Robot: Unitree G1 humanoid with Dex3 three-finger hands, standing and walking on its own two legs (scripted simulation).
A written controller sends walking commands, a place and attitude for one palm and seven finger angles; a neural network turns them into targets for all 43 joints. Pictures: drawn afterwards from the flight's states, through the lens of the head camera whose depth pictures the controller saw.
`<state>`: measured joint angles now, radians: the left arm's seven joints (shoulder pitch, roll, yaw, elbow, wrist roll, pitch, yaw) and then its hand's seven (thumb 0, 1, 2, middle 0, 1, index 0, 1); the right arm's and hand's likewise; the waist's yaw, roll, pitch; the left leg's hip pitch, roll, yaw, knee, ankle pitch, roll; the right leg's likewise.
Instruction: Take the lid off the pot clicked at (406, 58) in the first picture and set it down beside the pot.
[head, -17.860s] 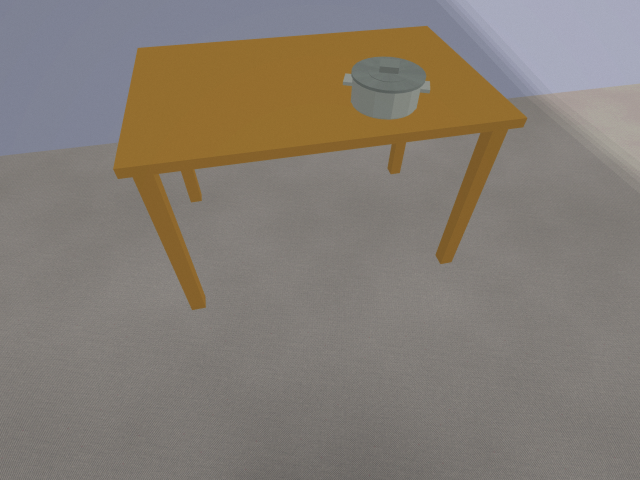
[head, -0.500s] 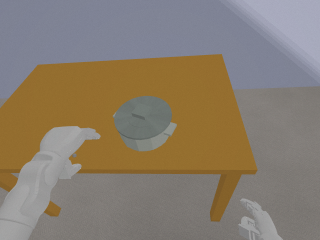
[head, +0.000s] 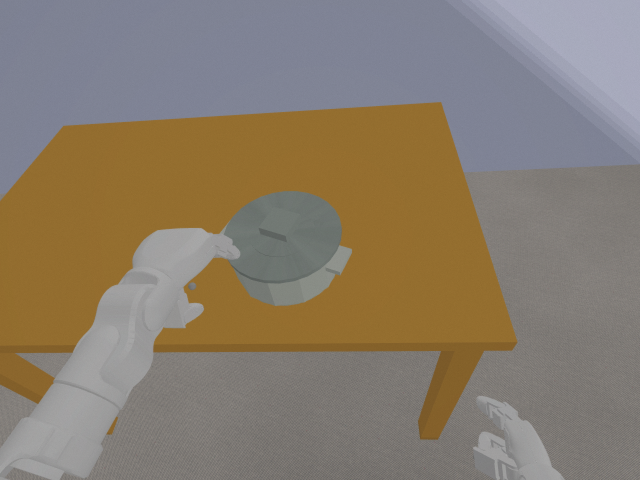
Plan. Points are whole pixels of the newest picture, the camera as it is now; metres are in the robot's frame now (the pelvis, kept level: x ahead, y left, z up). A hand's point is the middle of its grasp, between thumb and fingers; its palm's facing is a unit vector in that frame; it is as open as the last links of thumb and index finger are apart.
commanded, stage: move the open hand above the knob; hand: left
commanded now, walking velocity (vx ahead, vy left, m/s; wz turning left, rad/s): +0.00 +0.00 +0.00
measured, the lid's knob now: (280, 224) +0.50 +0.12 +0.01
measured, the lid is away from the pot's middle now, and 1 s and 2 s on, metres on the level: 0.00 0.00 0.00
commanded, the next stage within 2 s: lower the open fingers around the knob in 1.88 s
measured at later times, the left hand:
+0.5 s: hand (230, 250) +0.39 +0.16 +0.07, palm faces -0.27 -0.09 -0.96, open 10.1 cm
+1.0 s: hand (256, 215) +0.45 +0.13 +0.08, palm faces -0.30 -0.07 -0.95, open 10.1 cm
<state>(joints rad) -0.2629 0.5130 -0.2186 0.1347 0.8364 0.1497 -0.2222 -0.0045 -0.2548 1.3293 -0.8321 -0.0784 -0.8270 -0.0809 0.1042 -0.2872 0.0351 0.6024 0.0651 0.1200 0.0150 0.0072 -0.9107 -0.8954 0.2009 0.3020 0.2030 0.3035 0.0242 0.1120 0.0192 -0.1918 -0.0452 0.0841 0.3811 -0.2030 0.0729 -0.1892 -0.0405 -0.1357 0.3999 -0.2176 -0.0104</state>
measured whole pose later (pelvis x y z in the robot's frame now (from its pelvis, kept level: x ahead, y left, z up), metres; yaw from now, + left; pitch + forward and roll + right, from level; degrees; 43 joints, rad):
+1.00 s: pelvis +0.02 -0.01 +0.00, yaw -1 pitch +6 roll +0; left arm -0.77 0.38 -0.31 0.69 0.86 0.27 -0.20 0.00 -0.25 1.33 -0.83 -0.08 -0.83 -0.08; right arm 0.16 -0.28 0.03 0.66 0.09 0.18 0.00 0.00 -0.91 -0.90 0.20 0.30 0.20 0.30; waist -0.04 0.08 -0.04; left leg -0.30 -0.03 0.09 0.43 -0.25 0.05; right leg -0.30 -0.03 -0.12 0.46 -0.26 -0.03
